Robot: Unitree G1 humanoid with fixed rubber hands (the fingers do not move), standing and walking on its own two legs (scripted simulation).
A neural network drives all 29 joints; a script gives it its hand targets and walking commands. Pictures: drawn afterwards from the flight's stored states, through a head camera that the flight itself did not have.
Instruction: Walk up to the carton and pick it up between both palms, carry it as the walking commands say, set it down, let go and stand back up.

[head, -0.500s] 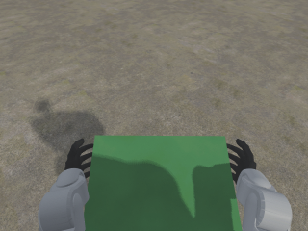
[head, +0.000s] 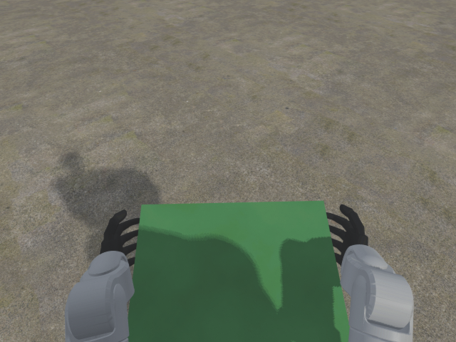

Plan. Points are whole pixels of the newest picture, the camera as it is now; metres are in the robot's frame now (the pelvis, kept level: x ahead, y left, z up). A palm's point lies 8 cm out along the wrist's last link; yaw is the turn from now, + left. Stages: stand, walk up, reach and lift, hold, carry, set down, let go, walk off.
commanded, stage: carry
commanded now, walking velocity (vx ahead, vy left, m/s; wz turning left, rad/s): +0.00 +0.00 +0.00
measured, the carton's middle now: (233, 277) +0.25 +0.00 -0.02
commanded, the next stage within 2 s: none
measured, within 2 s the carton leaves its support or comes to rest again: neither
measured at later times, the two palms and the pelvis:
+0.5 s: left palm (100, 295) +0.18 +0.18 +0.09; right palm (364, 285) +0.19 -0.18 +0.09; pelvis -0.05 +0.00 +0.00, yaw +4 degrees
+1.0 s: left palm out of the picture +0.06 +0.33 +0.09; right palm (259, 317) +0.15 -0.03 +0.09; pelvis -0.13 +0.09 +0.00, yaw +13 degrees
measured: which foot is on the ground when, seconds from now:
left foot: down 0.00-0.30, up 0.32-0.70, down 0.72-1.00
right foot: down 0.00-0.72, up 0.74-1.00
